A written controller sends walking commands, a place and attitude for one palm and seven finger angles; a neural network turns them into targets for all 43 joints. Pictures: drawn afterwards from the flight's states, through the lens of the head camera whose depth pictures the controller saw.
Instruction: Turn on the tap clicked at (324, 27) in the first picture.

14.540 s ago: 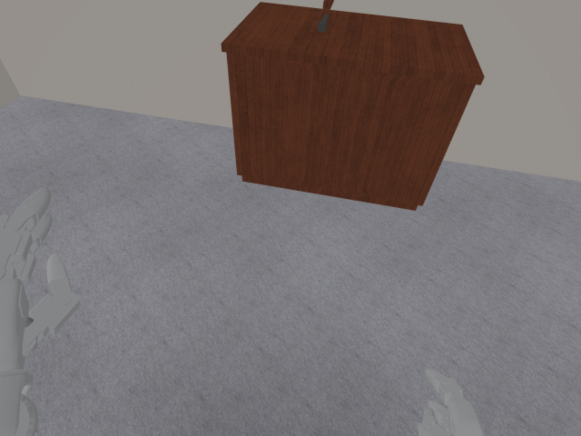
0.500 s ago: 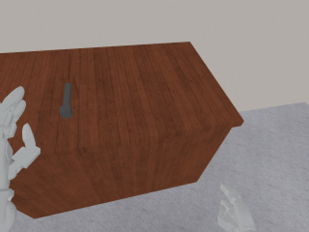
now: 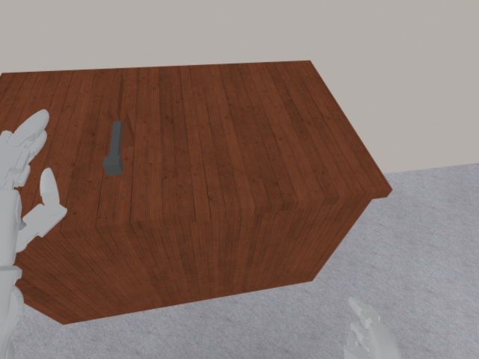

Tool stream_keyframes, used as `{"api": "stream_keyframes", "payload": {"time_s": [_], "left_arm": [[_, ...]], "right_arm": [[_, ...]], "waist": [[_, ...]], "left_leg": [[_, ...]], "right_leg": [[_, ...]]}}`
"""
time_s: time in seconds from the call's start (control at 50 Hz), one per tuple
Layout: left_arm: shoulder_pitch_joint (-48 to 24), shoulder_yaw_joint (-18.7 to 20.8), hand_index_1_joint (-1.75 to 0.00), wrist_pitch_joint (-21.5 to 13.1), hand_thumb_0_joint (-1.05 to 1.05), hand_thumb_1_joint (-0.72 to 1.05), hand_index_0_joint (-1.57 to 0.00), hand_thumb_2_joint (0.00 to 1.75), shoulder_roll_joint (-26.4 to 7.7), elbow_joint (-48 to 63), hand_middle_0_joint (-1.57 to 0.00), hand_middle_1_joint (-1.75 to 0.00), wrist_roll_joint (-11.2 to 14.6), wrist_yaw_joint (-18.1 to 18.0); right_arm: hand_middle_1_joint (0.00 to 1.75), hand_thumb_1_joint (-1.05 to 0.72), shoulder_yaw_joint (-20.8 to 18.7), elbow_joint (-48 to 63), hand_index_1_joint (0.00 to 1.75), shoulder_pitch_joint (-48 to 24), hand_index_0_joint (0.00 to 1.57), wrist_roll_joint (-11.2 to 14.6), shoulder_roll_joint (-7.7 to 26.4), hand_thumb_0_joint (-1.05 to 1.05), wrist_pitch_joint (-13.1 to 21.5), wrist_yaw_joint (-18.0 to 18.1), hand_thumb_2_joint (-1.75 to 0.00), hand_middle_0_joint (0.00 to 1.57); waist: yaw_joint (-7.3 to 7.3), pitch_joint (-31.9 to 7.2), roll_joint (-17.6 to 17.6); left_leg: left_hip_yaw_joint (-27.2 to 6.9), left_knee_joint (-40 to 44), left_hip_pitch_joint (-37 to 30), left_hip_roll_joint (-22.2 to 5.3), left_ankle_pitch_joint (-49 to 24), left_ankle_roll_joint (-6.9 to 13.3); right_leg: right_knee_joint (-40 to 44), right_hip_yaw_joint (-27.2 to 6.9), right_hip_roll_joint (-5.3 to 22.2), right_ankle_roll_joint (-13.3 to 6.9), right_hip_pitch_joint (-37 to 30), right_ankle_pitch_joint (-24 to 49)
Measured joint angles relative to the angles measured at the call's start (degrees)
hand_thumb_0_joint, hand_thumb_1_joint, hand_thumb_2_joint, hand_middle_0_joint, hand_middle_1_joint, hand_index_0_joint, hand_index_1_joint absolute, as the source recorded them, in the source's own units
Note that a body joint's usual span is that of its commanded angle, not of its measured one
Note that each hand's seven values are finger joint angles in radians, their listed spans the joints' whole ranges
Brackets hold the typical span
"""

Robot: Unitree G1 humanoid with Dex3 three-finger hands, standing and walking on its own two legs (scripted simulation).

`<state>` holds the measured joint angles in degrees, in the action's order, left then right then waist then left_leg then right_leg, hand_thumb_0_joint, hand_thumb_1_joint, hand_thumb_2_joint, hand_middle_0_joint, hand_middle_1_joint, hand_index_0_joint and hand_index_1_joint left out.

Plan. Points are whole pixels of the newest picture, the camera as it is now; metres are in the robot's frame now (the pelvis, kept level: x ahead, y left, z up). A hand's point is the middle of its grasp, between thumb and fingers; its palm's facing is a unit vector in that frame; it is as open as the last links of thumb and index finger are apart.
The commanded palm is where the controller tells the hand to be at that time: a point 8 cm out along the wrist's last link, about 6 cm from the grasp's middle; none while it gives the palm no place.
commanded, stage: turn the palm inward beside the body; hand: left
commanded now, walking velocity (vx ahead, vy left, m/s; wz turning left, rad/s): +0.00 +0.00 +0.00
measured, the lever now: (113, 165) +0.42 +0.29 +0.04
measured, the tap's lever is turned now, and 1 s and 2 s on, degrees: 0 0 0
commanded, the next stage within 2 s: none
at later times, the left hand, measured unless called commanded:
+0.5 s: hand (84, 250) +0.20 +0.22 +0.14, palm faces +0.51 -0.80 -0.30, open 7.4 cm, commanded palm +0.15 +0.26 +0.16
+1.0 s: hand (103, 257) +0.20 +0.20 +0.13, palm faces +0.45 -0.86 -0.25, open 7.4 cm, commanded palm +0.15 +0.24 +0.14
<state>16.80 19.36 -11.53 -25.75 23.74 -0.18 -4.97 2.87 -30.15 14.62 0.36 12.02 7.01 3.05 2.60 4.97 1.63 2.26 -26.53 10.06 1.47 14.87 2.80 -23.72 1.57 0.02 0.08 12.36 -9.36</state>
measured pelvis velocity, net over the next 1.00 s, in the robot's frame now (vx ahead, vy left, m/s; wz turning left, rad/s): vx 0.02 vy -0.05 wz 0.06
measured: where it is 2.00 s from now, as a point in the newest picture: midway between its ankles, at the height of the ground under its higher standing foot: outside the picture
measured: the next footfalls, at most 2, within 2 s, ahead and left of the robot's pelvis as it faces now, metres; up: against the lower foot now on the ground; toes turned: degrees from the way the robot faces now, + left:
none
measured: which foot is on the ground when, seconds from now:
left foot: down 0.00-1.00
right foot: down 0.00-1.00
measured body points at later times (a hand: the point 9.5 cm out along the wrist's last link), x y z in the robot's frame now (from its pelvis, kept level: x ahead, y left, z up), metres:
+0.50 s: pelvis -0.02 -0.06 -0.02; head -0.02 -0.08 +0.43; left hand +0.17 +0.26 +0.16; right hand +0.19 -0.27 -0.11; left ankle -0.01 +0.08 -0.74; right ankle +0.03 -0.12 -0.74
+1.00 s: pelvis +0.02 -0.05 -0.02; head +0.03 -0.07 +0.43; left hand +0.17 +0.24 +0.14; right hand +0.23 -0.27 -0.11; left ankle +0.00 +0.08 -0.74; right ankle +0.03 -0.12 -0.74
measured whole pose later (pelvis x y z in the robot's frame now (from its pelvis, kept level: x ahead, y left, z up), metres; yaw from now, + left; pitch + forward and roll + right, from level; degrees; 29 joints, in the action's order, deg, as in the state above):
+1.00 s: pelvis +0.02 -0.05 -0.02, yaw +3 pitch +2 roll +1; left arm 27.1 16.4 -6.4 -15.2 23.2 10.4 -4.1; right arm 0.3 -39.3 11.6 -0.2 14.5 15.0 3.4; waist 4.4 -2.3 -2.6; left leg -2.9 -39.0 18.7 1.2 22.2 -0.7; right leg -39.9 5.2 -0.8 -3.7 21.7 -20.4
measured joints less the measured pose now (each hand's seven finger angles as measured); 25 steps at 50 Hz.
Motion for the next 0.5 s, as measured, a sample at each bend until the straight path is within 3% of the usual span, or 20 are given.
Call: {"api": "stream_keyframes", "payload": {"time_s": [0.02, 0.04, 0.1, 0.16, 0.2, 0.26, 0.36, 0.5], "left_arm": [[-4.55, 0.57, -0.31, 1.09, 0.02, 0.89, -0.22, 0.9, -1.87, -2.9, -0.21, -0.3, 0.3, 1.46], [-7.9, 1.7, -0.31, 3.69, 0.02, 0.89, -0.22, 0.9, -2.29, -4.64, -0.22, -0.3, 2.25, 2.72], [-9.68, 5.51, -0.31, 10.69, 0.02, 0.89, -0.22, 0.9, 0.32, -6.17, -0.21, -0.3, 7.67, 5.39], [-4.56, 3.71, -0.3, 14.05, 0.02, 0.9, -0.21, 0.9, 3.59, -4.29, -0.2, -0.3, 7.38, 6.07], [-0.29, 0.96, -0.3, 13.67, 0.02, 0.9, -0.2, 0.9, 5.13, -2.86, -0.2, -0.3, 6.63, 5.43], [3.35, -1.87, -0.3, 9.92, 0.02, 0.9, -0.21, 0.9, 6.78, -2.95, -0.21, -0.3, 6.17, 2.92], [1.1, -1.44, -0.31, 5.35, 0.02, 0.89, -0.22, 0.9, 7.71, -6.02, -0.21, -0.3, 4.53, -2.65], [-5.3, -1.51, -0.3, 9.9, 0.02, 0.9, -0.21, 0.9, 6.37, -10.48, -0.21, -0.3, 5.41, -1.32]], "right_arm": [[0.3, -0.9, -0.14, -1.18, 0.3, 0.23, 0.2, -0.92, 0.08, 0.01, 0.66, -0.86, -0.9, 0.2], [0.3, -0.9, -0.05, -2.8, 0.3, -0.11, 0.2, -1.63, 0.22, 0.01, 1.04, -1.98, -0.9, 0.2], [0.3, -0.9, 0.24, -6.38, 0.3, -1.46, 0.2, -1.58, 0.69, 0.01, 1.66, -4.46, -0.9, 0.2], [0.3, -0.9, 0.12, -6.43, 0.3, -2.45, 0.2, -0.74, 1.57, 0.01, 1.56, -5.34, -0.9, 0.2], [0.3, -0.9, -0.24, -6.0, 0.3, -3.25, 0.2, -0.73, 1.69, 0.01, 1.48, -5.04, -0.9, 0.2], [0.3, -0.9, -0.9, -6.05, 0.3, -3.94, 0.2, -1.18, 1.31, 0.01, 1.94, -3.85, -0.9, 0.2], [0.3, -0.9, -1.14, -7.97, 0.3, -4.57, 0.2, -1.34, 1.27, 0.01, 2.96, -2.07, -0.9, 0.2], [0.3, -0.9, -0.82, -11.36, 0.3, -6.68, 0.2, -0.7, 1.67, 0.01, 2.96, 0.62, -0.9, 0.2]], "waist": [[0.63, -0.11, 0.01], [0.77, -0.62, -0.02], [0.41, -3.08, -0.93], [-0.76, -4.28, -2.54], [-1.1, -4.19, -2.83], [-0.68, -4.51, -2.31], [1.17, -4.69, -2.19], [1.79, -4.24, -4.55]], "left_leg": [[-0.46, -0.09, 0.07, 0.33, -0.1, -0.32], [-0.68, 0.22, -0.07, 0.58, -0.41, -0.68], [0.19, 1.37, -1.24, 0.65, -0.84, -0.96], [0.35, -0.27, -0.61, 0.44, 0.01, -0.73], [0.32, -1.98, 0.39, 0.35, 0.67, -0.95], [-0.24, -4.93, 2.88, 0.12, 1.57, -1.61], [-2.52, -9.28, 6.2, -0.78, 2.97, -2.84], [-5.53, -11.44, 7.16, -1.88, 4.11, -3.32]], "right_leg": [[-0.84, 0.28, 0.3, -0.62, 0.25, -0.46], [-1.33, 0.44, 0.56, -0.83, 0.41, -0.87], [-2.11, -0.43, 0.59, -0.66, 0.45, -1.4], [-3.92, -0.52, 0.42, -0.59, 1.22, -2.16], [-6.1, -0.44, 0.39, -0.96, 2.44, -3.05], [-9.54, 0.19, 0.3, -1.7, 4.99, -4.48], [-12.85, 2.57, -0.34, -3.08, 7.21, -6.06], [-12.87, 4.84, -1.94, -3.84, 6.59, -7.0]]}}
